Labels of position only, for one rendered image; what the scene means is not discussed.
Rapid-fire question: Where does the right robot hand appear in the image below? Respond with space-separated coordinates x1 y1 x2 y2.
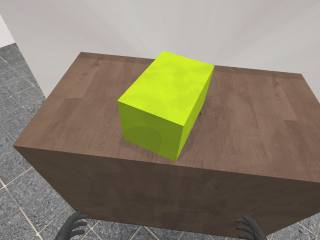
235 215 268 240

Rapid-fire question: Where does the pedestal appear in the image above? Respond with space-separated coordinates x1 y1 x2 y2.
12 52 320 240

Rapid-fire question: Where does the carton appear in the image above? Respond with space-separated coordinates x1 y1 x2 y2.
117 51 215 162

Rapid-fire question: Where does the left robot hand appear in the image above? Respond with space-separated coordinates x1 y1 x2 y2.
54 211 88 240

